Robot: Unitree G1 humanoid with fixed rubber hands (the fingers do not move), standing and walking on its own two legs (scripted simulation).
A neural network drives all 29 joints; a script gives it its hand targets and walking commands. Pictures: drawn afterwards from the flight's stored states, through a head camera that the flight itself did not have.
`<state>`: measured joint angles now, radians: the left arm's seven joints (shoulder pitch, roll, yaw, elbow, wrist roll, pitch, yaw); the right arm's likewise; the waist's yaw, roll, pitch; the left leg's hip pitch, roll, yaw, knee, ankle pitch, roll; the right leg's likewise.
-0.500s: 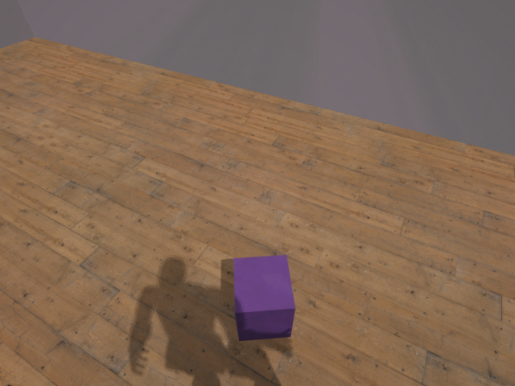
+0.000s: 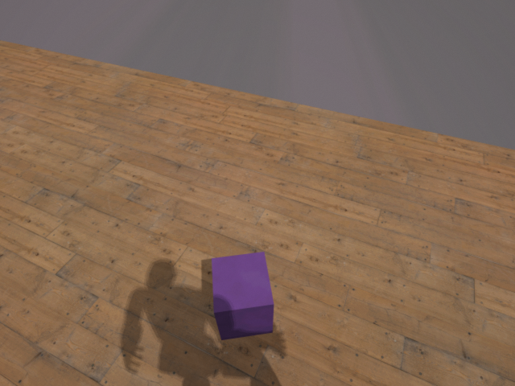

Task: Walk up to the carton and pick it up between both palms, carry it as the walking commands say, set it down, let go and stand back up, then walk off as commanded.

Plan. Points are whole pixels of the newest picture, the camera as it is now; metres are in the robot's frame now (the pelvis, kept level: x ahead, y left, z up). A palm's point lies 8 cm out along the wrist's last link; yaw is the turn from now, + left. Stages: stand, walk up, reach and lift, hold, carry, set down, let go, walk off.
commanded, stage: walk off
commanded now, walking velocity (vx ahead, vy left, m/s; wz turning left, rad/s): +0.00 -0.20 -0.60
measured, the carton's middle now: (242, 296) +0.59 +0.14 -0.65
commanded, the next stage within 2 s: stand in 1.38 s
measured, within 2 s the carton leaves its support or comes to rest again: neither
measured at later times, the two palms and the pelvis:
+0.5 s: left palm out of the picture +0.07 +0.21 -0.13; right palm out of the picture +0.04 -0.34 -0.11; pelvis -0.03 -0.04 -0.01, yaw -12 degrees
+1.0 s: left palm out of the picture +0.10 +0.08 -0.12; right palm out of the picture -0.14 -0.42 -0.13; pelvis -0.09 -0.12 -0.01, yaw -32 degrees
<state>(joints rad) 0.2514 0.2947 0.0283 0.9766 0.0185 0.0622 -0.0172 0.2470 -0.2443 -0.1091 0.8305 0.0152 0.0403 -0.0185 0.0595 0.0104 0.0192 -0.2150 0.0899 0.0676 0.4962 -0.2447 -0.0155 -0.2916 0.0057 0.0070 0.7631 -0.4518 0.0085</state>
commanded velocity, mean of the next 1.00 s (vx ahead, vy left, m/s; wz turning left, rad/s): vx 0.00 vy -0.20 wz -0.60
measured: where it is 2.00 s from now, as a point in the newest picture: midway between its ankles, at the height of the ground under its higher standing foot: outside the picture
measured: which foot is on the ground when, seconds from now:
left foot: down 0.00-0.08, up 0.10-0.46, down 0.48-0.86, up 0.88-1.00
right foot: up 0.00-0.08, down 0.10-0.48, up 0.50-0.86, down 0.88-1.00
